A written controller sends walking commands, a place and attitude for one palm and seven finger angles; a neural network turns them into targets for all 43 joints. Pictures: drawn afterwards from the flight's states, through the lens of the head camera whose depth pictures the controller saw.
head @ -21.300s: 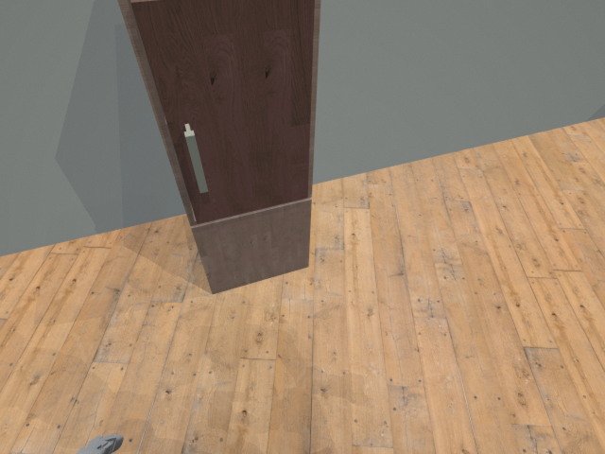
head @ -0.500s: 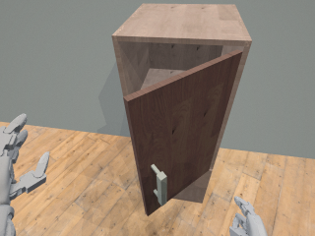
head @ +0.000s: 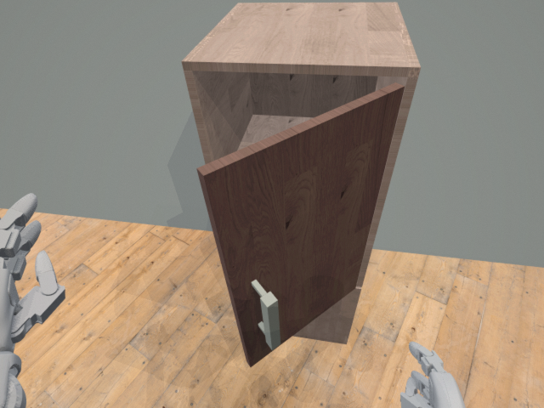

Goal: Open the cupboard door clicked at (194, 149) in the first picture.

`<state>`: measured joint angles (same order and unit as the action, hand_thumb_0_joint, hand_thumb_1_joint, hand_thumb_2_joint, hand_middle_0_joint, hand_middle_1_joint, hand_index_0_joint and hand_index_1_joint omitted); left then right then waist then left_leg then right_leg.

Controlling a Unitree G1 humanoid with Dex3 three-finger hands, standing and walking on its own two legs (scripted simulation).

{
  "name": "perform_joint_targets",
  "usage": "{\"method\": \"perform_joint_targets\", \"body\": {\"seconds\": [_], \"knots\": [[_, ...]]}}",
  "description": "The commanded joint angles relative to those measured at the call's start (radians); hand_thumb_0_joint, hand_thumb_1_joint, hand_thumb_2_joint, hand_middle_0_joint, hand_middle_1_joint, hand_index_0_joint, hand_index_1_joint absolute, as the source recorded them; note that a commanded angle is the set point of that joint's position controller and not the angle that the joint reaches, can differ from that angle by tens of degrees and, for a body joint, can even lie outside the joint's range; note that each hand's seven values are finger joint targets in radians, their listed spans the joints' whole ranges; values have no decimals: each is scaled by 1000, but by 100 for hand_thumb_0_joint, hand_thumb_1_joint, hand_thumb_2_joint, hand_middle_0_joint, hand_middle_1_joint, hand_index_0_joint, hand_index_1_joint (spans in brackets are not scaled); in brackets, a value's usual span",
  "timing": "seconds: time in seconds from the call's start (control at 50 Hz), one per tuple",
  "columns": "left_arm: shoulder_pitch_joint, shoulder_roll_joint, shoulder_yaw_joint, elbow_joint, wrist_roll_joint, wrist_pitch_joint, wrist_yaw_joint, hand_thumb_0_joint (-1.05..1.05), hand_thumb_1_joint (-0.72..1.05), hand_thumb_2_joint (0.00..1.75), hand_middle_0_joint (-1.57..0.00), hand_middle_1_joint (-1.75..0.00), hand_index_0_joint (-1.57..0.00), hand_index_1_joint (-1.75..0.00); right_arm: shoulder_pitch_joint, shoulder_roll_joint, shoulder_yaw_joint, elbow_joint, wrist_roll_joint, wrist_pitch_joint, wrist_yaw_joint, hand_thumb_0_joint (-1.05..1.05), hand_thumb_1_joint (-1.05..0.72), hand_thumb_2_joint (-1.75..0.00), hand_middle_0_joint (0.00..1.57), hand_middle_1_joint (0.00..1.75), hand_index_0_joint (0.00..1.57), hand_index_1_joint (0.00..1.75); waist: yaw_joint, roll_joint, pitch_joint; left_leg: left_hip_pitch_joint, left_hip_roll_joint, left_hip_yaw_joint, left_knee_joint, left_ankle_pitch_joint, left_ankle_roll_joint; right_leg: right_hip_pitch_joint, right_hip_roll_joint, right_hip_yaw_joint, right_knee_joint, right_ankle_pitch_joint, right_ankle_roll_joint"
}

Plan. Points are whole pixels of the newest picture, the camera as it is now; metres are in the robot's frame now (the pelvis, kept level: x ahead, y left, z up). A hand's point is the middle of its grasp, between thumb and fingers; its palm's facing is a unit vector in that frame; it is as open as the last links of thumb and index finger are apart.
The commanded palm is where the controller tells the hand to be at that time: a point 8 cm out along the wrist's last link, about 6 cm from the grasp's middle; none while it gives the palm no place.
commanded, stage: step back with the hand held close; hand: left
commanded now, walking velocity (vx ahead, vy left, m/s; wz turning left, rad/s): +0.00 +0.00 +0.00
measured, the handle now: (265, 315) +0.31 +0.06 -0.10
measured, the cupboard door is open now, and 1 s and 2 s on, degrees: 46 46 46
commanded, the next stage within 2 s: stop stepping back and stand still in 1.22 s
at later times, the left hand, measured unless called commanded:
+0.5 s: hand (29, 318) +0.16 +0.28 +0.16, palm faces +0.36 -0.79 -0.49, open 7.4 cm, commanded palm +0.10 +0.32 +0.17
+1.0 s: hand out of the picture +0.04 +0.32 +0.16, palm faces +0.52 -0.74 -0.42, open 7.4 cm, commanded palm -0.03 +0.35 +0.17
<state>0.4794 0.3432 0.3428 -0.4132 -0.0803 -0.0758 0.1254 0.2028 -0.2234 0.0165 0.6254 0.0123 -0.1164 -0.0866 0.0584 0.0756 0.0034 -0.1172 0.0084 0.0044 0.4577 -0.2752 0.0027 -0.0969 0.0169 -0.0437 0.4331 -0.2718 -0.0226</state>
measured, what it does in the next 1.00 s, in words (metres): shifts its weight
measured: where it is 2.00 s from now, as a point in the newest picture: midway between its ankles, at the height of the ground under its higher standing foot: outside the picture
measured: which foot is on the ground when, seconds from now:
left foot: down 0.00-1.00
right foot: down 0.00-0.96, up 0.98-1.00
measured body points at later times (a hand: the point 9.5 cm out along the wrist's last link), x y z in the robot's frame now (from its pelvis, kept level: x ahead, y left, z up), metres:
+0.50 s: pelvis -0.05 +0.02 +0.00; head -0.03 +0.03 +0.45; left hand +0.13 +0.32 +0.18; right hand +0.13 -0.23 -0.07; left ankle -0.01 +0.12 -0.74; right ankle -0.02 -0.10 -0.74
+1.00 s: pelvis -0.14 +0.04 -0.02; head -0.12 +0.07 +0.43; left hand +0.01 +0.36 +0.18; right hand +0.05 -0.19 -0.09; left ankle -0.05 +0.12 -0.74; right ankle -0.05 -0.09 -0.73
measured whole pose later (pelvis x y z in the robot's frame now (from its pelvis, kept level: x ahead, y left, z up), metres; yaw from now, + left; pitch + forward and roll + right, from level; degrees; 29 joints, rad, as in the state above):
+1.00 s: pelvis -0.14 +0.04 -0.02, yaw +6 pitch -1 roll -3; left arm 0.49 0.40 0.43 -0.54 -0.03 -0.22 0.17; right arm 0.19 -0.22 -0.02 0.61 0.00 -0.06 -0.07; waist 0.00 0.01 0.07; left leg -0.44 -0.01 0.01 0.63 -0.17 0.06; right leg -0.43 0.05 0.04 0.68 -0.26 0.03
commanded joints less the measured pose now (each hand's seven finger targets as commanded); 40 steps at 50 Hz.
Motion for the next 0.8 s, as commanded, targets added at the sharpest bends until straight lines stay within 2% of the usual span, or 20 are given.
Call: {"method": "perform_joint_targets", "body": {"seconds": [0.0,0.02,0.04,0.06,0.1,0.12,0.18,0.2,0.24,0.3,0.34,0.38,0.46,0.56,0.58,0.66,0.68,0.72,0.74,0.78], "knots": [[-112,186,114,-162,2,-59,10,0,90,90,-20,-30,-20,-30,-140,-103,-39,-161,-1,-51,-12,0,-90,-90,20,30,20,30,0,-62,-40,17,-1,18,-64,197,30,-37,-22,20,-92,196,21],[-220,295,226,-206,16,-100,15,0,90,90,-20,-30,-20,-30,-117,-126,-44,-181,2,-30,-5,0,-90,-90,20,30,20,30,-38,-89,30,-49,12,-8,-21,138,42,-114,-71,119,-163,228,22],[-126,232,179,-129,20,-106,6,0,90,90,-20,-30,-20,-30,-121,-115,-46,-159,-4,-15,-3,0,-90,-90,20,30,20,30,-48,-123,14,-33,7,-10,4,135,41,-119,-94,127,-174,251,16],[-92,213,152,-134,25,-107,2,0,90,90,-20,-30,-20,-30,-130,-118,-48,-162,-7,-4,2,0,-90,-90,20,30,20,30,-49,-117,1,-27,6,-10,8,154,37,-114,-101,130,-172,284,13],[-67,212,146,-175,28,-121,4,0,90,90,-20,-30,-20,-30,-136,-120,-49,-174,-9,12,2,0,-90,-90,20,30,20,30,-50,-51,-41,-22,13,-8,-9,239,31,-73,-100,93,-125,385,15],[-38,203,141,-191,28,-124,5,0,90,90,-20,-30,-20,-30,-131,-122,-52,-181,-9,20,4,0,-90,-90,20,30,20,30,-50,-45,-74,-16,19,-8,-20,280,29,-52,-90,81,-107,403,19],[25,233,174,-253,25,-126,17,0,90,90,-20,-30,-20,-30,-137,-122,-60,-198,-8,45,2,0,-90,-90,20,30,20,30,-45,-10,-157,-12,33,-10,-26,427,25,15,-77,52,-49,498,24],[47,236,183,-266,22,-125,19,0,90,90,-20,-30,-20,-30,-135,-119,-63,-208,-5,53,2,0,-90,-90,20,30,20,30,-46,-29,-181,-7,38,-8,-19,469,23,23,-70,54,-33,532,26],[71,253,204,-287,18,-124,25,0,90,90,-20,-30,-20,-30,-135,-116,-68,-219,-3,70,2,0,-90,-90,20,30,20,30,-47,-54,-207,-22,43,-7,-13,486,20,36,-66,53,-17,559,30],[111,260,221,-284,13,-122,32,0,90,90,-20,-30,-20,-30,-139,-111,-71,-230,1,85,-2,0,-90,-90,20,30,20,30,-46,-40,-208,-58,53,-16,-22,487,18,43,-61,52,6,551,29],[116,257,221,-277,12,-123,35,0,90,90,-20,-30,-20,-30,-138,-114,-75,-230,2,89,-3,0,-90,-90,20,30,20,30,-50,-38,-185,-91,55,-21,-35,425,19,19,-54,52,-1,483,34],[116,253,216,-270,14,-127,37,0,90,90,-20,-30,-20,-30,-146,-118,-77,-226,1,90,-7,0,-90,-90,20,30,20,30,-51,-6,-151,-144,60,-34,-58,366,25,16,-48,49,-2,422,34],[102,238,196,-272,20,-134,40,0,90,90,-20,-30,-20,-30,-130,-128,-73,-229,1,81,-2,0,-90,-90,20,30,20,30,-57,6,-106,-248,71,-50,-103,147,37,4,-31,61,-5,254,40],[56,236,203,-294,46,-161,45,0,90,90,-20,-30,-20,-30,-124,-143,-69,-240,-3,53,-4,0,-90,-90,20,30,20,30,-56,42,-43,-525,104,-110,-197,-267,80,109,-1,72,76,88,47],[35,247,216,-308,54,-167,45,0,90,90,-20,-30,-20,-30,-126,-147,-70,-240,-6,46,-6,0,-90,-90,20,30,20,30,-54,63,-45,-590,118,-133,-219,-323,92,158,8,67,114,82,50],[-10,228,216,-311,77,-182,44,0,90,90,-20,-30,-20,-30,-113,-150,-74,-240,-10,16,-5,0,-90,-90,20,30,20,30,-55,85,-31,-708,152,-161,-223,-470,116,192,37,75,213,36,56],[-7,247,237,-306,80,-189,44,0,90,90,-20,-30,-20,-30,-115,-152,-76,-238,-12,8,-4,0,-90,-90,20,30,20,30,-52,101,-41,-723,153,-172,-214,-478,124,207,42,87,226,56,53],[15,239,238,-313,78,-198,41,0,90,90,-20,-30,-20,-30,-101,-141,-78,-240,-11,-4,2,0,-90,-90,20,30,20,30,-56,52,-46,-686,123,-137,-134,-461,113,141,24,139,189,35,38],[25,242,242,-324,72,-203,40,0,90,90,-20,-30,-20,-30,-92,-137,-80,-238,-10,-9,5,0,-90,-90,20,30,20,30,-60,1,-46,-629,90,-113,-64,-439,101,58,2,196,127,-9,23],[47,270,259,-320,57,-205,43,0,90,90,-20,-30,-20,-30,-69,-125,-87,-215,-18,-7,13,0,-90,-90,20,30,20,30,-69,-149,-45,-395,2,-25,173,-282,38,-230,-120,367,-101,-160,-40]]}}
